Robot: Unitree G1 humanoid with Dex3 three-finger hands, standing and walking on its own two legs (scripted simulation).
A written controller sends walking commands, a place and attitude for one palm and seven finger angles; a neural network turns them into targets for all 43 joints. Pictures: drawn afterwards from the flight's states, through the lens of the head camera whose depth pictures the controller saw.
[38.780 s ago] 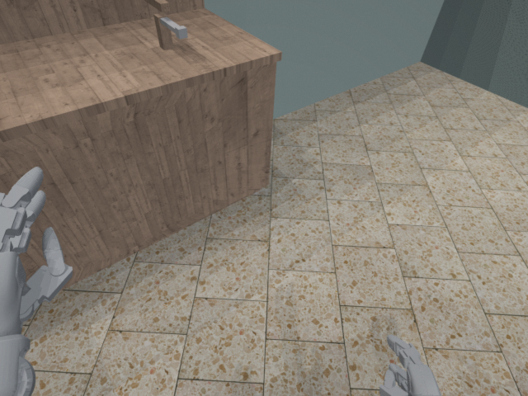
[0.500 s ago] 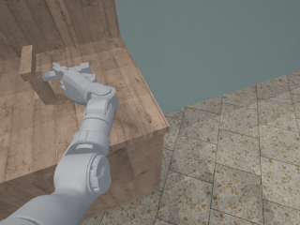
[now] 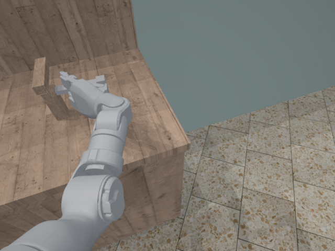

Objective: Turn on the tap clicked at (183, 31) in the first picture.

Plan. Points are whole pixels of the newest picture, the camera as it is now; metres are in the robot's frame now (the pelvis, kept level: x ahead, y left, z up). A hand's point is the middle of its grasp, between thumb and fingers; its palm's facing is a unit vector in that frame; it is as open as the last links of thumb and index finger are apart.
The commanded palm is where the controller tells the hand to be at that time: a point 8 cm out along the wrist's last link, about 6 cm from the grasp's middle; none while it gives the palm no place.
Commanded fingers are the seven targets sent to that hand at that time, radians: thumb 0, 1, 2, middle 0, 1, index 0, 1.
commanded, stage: lift the hand up off the lever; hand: left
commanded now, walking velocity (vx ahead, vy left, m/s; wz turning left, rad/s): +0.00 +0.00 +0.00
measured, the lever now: (101, 82) +0.56 +0.18 +0.11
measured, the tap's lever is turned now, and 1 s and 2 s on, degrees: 85 85 85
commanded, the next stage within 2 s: draw the hand back beside the body in 0.98 s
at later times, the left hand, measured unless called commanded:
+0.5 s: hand (107, 82) +0.47 +0.14 +0.18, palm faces +0.78 -0.61 -0.14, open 7.8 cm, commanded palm +0.42 +0.16 +0.19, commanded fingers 0.00 0.90 0.90 -0.15 -0.15 -0.15 -0.15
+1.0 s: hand (106, 80) +0.47 +0.13 +0.19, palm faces +0.76 -0.64 -0.13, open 7.8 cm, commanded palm +0.41 +0.16 +0.20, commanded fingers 0.00 0.90 0.90 -0.15 -0.15 -0.15 -0.15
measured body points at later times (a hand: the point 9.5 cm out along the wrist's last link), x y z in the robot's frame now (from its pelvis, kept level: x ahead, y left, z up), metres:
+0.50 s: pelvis +0.00 +0.00 +0.00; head +0.02 -0.03 +0.45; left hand +0.43 +0.16 +0.19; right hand +0.09 -0.24 -0.14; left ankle +0.00 +0.13 -0.72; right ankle +0.01 -0.05 -0.72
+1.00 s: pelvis +0.01 +0.00 +0.01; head +0.02 -0.02 +0.46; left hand +0.42 +0.17 +0.20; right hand +0.14 -0.24 -0.13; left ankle +0.00 +0.13 -0.72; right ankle +0.01 -0.05 -0.72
